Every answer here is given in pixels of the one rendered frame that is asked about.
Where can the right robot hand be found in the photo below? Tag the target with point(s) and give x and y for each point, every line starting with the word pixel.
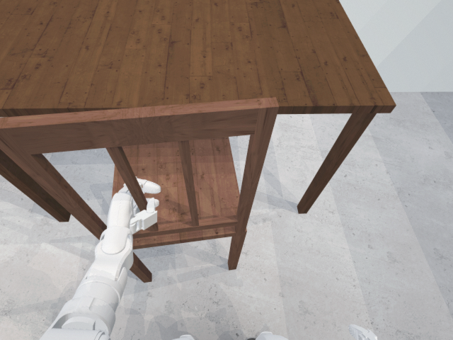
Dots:
pixel 360 333

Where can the table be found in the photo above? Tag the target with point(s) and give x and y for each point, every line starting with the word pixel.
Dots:
pixel 65 56

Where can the chair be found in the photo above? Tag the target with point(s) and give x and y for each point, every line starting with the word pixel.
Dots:
pixel 183 148

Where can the left robot hand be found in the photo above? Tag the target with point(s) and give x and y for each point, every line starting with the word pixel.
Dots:
pixel 124 211

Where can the left robot forearm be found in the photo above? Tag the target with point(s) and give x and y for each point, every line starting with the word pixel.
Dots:
pixel 96 299

